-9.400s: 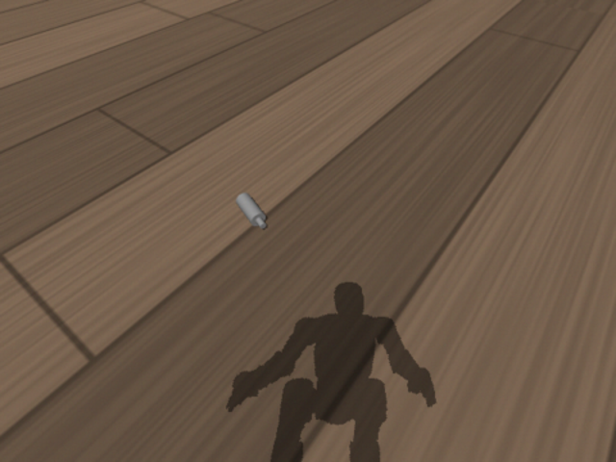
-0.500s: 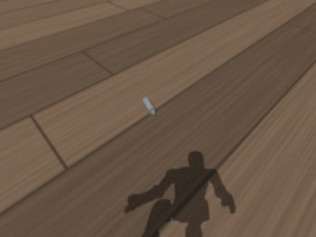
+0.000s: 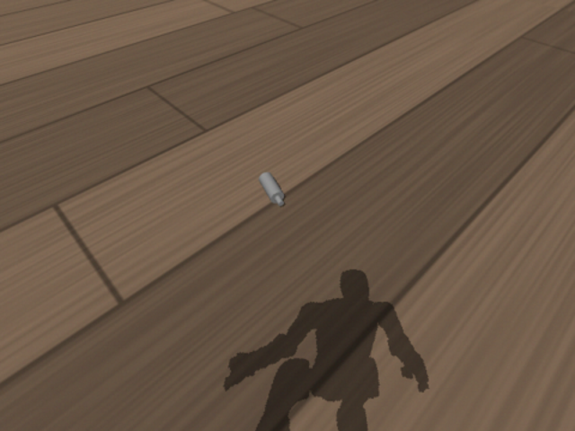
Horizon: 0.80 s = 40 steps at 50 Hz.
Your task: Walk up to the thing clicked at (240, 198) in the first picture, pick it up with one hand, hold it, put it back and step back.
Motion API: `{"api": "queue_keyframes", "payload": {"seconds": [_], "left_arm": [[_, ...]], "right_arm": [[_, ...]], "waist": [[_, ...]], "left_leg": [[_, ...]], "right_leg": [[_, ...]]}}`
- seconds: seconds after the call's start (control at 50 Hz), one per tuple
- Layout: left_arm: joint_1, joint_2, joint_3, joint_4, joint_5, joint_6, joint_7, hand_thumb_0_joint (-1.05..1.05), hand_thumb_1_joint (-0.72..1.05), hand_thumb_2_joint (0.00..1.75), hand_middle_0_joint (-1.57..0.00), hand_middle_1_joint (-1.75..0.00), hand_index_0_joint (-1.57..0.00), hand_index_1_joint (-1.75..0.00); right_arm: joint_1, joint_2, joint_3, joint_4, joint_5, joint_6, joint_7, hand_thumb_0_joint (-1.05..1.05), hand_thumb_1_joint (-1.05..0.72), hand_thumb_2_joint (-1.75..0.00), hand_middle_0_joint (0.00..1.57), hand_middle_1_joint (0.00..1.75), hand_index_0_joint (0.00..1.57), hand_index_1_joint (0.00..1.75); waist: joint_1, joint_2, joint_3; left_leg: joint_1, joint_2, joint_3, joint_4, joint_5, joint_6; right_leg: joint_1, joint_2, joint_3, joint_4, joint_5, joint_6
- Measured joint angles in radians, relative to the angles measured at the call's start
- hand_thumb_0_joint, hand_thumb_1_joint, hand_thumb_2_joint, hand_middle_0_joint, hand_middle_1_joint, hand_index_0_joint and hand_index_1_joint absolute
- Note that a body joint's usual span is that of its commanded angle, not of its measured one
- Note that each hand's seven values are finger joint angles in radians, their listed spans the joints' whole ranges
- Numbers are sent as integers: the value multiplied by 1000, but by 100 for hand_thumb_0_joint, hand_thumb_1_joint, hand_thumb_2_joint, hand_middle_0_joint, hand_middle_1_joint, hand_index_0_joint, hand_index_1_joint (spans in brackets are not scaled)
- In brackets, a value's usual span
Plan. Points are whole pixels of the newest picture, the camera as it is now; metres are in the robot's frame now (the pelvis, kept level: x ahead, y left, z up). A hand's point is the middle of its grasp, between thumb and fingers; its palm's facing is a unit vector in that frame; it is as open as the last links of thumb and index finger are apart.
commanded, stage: stand
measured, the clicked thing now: (272, 190) +1.29 +0.06 -0.74
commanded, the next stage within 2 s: none
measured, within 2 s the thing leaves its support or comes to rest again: neither
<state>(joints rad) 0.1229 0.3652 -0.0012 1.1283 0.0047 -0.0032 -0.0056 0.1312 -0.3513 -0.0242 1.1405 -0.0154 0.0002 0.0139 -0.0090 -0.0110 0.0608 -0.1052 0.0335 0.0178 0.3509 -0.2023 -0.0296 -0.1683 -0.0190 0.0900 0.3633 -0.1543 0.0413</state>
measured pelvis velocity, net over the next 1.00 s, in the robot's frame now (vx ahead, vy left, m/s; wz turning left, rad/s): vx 0.01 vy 0.00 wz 0.01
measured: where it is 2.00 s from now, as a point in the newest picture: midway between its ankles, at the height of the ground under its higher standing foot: outside the picture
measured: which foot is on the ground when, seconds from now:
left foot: down 0.00-1.00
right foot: down 0.00-1.00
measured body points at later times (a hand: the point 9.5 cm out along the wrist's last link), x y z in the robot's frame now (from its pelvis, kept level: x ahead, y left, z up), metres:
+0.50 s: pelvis +0.01 +0.00 +0.00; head +0.01 +0.00 +0.45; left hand +0.08 +0.30 -0.13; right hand +0.09 -0.31 -0.13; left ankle -0.01 +0.14 -0.75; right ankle +0.03 -0.15 -0.75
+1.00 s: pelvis +0.01 +0.00 +0.00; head +0.02 +0.00 +0.45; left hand +0.09 +0.30 -0.13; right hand +0.08 -0.31 -0.13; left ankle -0.01 +0.14 -0.75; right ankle +0.03 -0.15 -0.75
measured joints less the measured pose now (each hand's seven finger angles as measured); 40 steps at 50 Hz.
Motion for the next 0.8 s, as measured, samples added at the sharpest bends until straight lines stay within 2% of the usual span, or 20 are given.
{"api": "queue_keyframes", "payload": {"seconds": [0.38,0.8], "left_arm": [[-10,-2,-6,-14,0,-1,4,0,90,90,-20,-30,-20,-30],[-1,-5,-6,-12,0,-1,6,0,90,90,-20,-30,-20,-30]], "right_arm": [[-32,-1,4,-17,4,-1,-4,1,-90,-89,20,30,21,30],[-18,-3,1,-11,4,6,-2,1,-91,-89,20,30,20,30]], "waist": [[5,6,-10],[1,6,-2]], "left_leg": [[17,-1,-5,-6,-7,-1],[15,4,-8,-4,-11,-3]], "right_leg": [[17,-2,-6,-2,-11,0],[19,3,-10,-5,-13,-4]]}}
